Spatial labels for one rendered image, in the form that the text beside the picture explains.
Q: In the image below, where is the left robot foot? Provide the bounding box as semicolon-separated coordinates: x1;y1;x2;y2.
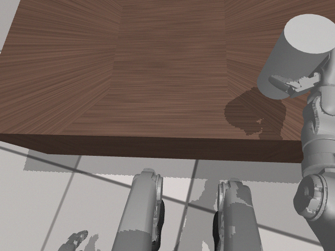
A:
151;200;165;251

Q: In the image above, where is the right robot hand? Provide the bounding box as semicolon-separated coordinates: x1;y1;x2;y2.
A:
268;48;335;98

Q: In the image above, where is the can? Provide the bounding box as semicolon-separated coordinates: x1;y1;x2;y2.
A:
257;14;335;99

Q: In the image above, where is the left robot hand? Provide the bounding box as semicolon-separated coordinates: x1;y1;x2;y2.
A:
58;230;88;251

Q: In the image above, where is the right robot arm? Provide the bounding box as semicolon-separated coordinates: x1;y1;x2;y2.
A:
293;86;335;251

